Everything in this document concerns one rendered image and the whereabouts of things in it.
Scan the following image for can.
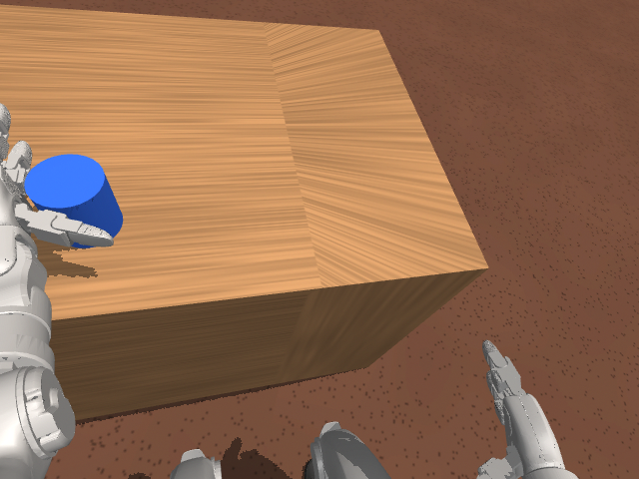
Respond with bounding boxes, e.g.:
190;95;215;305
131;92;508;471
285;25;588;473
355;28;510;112
24;154;123;248

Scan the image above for right robot hand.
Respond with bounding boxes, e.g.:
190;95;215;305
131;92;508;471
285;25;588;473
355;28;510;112
476;339;566;479

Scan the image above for left robot arm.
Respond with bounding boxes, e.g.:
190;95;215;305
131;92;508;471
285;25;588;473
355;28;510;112
0;226;76;479

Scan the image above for left robot hand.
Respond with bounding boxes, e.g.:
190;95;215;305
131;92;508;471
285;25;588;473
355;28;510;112
0;103;114;247

